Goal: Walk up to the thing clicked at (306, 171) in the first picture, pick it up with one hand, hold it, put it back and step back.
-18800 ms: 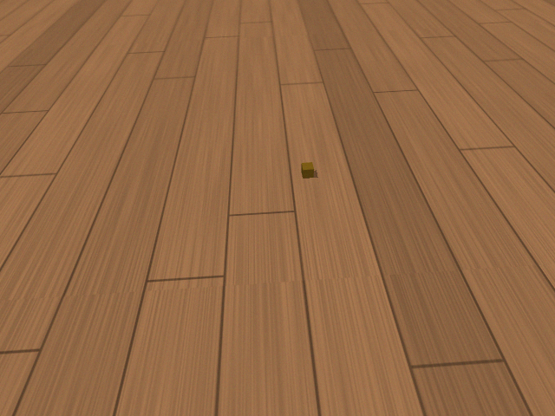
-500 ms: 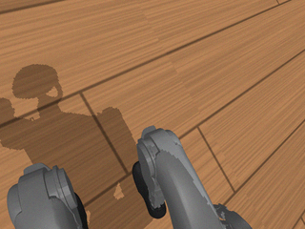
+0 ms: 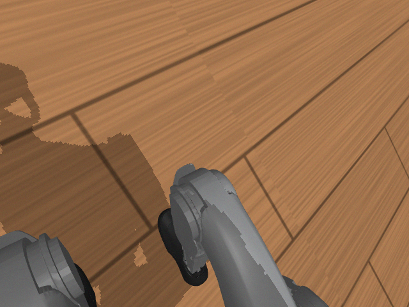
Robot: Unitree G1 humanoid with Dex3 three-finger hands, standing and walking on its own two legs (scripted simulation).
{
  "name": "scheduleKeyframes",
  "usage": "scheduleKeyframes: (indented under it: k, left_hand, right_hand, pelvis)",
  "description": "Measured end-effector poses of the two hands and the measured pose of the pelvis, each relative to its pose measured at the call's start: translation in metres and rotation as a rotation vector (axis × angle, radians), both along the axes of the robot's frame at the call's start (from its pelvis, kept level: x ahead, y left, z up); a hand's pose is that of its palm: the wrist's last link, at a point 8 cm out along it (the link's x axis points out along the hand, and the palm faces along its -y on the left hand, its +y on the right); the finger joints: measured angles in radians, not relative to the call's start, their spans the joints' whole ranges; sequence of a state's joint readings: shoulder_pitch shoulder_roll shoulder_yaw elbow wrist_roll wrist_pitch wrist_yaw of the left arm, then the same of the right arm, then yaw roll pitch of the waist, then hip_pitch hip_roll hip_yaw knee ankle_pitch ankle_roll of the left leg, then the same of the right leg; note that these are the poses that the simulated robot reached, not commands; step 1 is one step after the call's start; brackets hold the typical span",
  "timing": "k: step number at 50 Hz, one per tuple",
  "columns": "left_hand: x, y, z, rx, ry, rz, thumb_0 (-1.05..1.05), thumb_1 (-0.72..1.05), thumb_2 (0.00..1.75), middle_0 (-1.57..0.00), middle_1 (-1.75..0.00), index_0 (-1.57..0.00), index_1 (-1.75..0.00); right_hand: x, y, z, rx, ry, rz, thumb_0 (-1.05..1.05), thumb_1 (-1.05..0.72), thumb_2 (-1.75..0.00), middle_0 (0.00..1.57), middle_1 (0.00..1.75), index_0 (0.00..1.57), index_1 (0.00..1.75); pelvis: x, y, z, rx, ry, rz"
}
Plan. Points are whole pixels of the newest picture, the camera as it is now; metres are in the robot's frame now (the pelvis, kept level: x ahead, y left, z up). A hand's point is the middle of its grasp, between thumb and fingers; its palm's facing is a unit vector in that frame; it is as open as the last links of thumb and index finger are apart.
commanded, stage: rest palm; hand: left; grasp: from above
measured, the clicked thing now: out of the picture +0.50 +0.37 -0.28
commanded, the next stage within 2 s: close in 1.62 s
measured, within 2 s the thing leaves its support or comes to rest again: neither
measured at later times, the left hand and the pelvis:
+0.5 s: hand out of the picture +0.48 +0.35 -0.23, palm faces -0.39 -0.19 -0.90, open 14.6 cm; pelvis +0.00 +0.00 +0.00, yaw -1 degrees
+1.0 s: hand out of the picture +0.48 +0.35 -0.24, palm faces -0.39 -0.19 -0.90, open 14.5 cm; pelvis +0.00 +0.00 +0.00, yaw -2 degrees
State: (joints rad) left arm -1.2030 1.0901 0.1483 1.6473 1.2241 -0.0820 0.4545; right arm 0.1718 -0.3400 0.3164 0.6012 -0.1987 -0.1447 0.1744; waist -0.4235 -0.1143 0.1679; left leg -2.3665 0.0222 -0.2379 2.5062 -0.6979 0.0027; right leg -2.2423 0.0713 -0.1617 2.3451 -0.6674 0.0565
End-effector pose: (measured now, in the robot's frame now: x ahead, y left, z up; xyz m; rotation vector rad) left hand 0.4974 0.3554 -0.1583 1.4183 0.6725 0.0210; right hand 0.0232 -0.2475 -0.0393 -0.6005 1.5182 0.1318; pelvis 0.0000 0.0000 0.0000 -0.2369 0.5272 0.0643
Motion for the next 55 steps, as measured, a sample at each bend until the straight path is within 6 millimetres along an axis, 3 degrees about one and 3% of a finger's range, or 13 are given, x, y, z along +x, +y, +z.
scheduleKeyframes:
  k: [29,55]
  left_hand:
    - [-0.01,-0.006,-0.018,-0.012,0.015,-0.021,0.0,-0.59,1.06,-0.09,-0.91,-0.05,-0.95]
    - [-0.007,-0.006,-0.022,-0.017,0.012,-0.017,0.0,-0.57,1.04,-0.09,-0.93,-0.06,-0.96]
  right_hand:
    - [0.003,0.002,0.008,0.006,-0.001,0.054,0.0,-0.9,-0.9,0.2,0.3,0.2,0.3]
    - [-0.008,0.01,0.011,0.01,0.029,0.047,0.0,-0.9,-0.9,0.2,0.3,0.2,0.3]
  pelvis:
    - [-0.003,0.001,0.002,-0.016,-0.029,-0.01]
    - [-0.005,0.003,0.004,-0.029,-0.031,-0.016]
